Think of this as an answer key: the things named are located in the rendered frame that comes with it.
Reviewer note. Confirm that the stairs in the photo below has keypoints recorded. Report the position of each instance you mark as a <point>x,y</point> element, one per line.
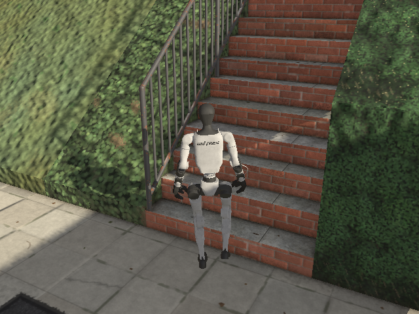
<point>274,93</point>

